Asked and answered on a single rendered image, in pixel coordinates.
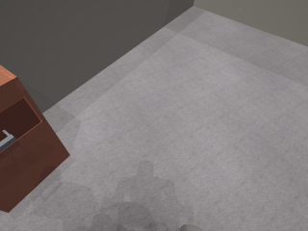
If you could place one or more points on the drawer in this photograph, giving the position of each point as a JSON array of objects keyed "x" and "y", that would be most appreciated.
[{"x": 17, "y": 119}]

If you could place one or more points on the handle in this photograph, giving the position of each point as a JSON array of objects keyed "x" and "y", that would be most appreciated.
[{"x": 6, "y": 141}]

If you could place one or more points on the cabinet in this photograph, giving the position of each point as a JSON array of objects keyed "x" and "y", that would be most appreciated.
[{"x": 30, "y": 159}]

